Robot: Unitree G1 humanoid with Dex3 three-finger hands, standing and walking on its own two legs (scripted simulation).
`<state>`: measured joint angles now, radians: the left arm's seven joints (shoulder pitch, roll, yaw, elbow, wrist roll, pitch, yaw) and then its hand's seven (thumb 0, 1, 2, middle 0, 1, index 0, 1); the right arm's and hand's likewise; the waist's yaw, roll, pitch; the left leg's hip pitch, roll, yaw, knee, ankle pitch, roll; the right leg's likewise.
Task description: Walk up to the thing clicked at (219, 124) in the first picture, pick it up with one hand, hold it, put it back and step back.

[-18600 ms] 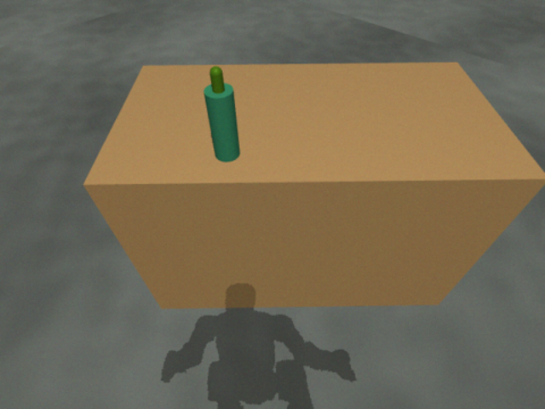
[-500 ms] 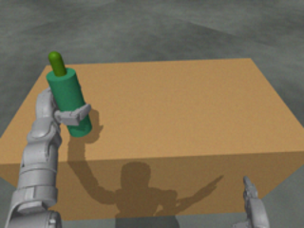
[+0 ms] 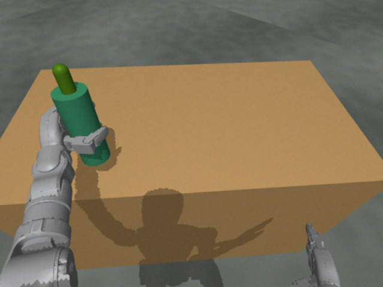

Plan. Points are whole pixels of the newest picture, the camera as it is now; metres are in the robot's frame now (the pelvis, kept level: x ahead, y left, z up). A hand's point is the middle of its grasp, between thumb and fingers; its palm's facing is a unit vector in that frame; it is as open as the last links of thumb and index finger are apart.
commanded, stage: crouch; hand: left
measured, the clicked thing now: (80, 118) +0.43 +0.21 +0.14
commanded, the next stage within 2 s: lower in 0.06 s
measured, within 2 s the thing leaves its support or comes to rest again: rests again in 1.82 s
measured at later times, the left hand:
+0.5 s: hand (94, 139) +0.44 +0.21 +0.06, palm faces +0.20 -0.98 -0.02, open 9.1 cm
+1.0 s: hand (95, 147) +0.44 +0.21 +0.03, palm faces +0.19 -0.98 -0.01, open 9.1 cm
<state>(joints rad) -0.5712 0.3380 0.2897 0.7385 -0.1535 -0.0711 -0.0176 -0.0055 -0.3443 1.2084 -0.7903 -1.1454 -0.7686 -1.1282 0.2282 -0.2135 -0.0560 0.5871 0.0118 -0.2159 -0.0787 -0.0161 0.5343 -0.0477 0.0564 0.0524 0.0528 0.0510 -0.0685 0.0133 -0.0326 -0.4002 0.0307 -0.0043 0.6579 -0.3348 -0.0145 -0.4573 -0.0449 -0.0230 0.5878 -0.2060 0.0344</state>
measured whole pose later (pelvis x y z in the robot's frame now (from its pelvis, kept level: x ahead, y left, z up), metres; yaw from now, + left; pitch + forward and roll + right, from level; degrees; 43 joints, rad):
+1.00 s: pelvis +0.00 +0.00 -0.03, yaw +0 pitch +13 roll -2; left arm -0.59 0.36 0.32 0.88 -0.13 -0.31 -0.05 -0.01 -0.33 1.19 -0.79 -1.14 -0.77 -1.12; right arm 0.35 -0.21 -0.03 0.24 -0.01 -0.10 -0.03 -0.01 0.50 -0.06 0.06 0.05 0.05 0.05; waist -0.10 -0.01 -0.08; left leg -0.70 0.03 -0.02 0.93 -0.45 -0.01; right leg -0.75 -0.05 -0.03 0.85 -0.31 0.04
